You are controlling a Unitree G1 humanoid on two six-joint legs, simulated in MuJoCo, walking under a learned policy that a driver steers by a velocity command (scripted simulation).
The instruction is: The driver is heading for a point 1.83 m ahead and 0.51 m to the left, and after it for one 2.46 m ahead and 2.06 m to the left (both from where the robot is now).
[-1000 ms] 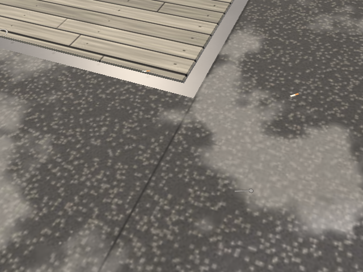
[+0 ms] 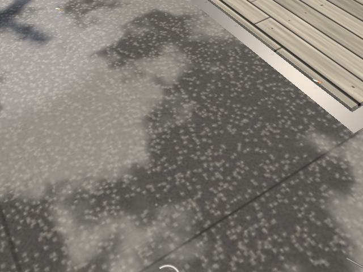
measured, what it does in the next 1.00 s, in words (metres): steps to the left, turning left: left foot, then right foot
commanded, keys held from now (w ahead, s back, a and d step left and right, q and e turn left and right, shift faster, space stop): q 0.54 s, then w+q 0.08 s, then w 0.38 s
